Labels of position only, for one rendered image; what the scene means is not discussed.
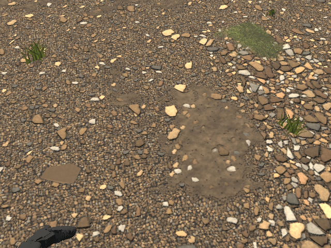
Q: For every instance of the left robot hand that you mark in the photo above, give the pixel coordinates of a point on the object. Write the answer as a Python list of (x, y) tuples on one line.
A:
[(48, 235)]

